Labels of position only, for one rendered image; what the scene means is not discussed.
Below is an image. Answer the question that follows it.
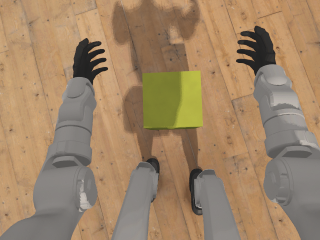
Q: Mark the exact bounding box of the robot left forearm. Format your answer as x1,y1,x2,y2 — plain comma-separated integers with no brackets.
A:
33,77,97,209

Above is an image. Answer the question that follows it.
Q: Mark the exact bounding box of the carton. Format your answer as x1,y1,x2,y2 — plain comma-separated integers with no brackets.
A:
142,70,203,130

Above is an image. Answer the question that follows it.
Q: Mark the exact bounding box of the robot right upper arm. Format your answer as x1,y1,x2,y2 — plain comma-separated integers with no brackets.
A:
263,157,320,240

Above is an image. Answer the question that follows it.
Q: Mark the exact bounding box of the robot left upper arm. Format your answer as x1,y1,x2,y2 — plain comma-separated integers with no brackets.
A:
0,165,98,240

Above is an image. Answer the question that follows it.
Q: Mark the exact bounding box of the robot left foot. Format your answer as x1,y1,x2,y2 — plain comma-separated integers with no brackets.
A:
146,158,160,203

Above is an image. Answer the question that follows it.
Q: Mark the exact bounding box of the robot right shin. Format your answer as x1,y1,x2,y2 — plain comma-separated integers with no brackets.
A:
195,169,225,208

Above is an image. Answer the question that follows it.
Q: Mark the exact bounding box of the right robot hand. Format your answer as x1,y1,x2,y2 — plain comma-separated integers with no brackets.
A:
236,25,276,76

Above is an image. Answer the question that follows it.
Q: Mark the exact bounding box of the left robot hand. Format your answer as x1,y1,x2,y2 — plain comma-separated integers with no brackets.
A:
72,38,108,85

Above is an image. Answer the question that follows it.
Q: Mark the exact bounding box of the robot right forearm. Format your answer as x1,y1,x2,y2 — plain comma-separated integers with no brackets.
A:
253,64,320,159

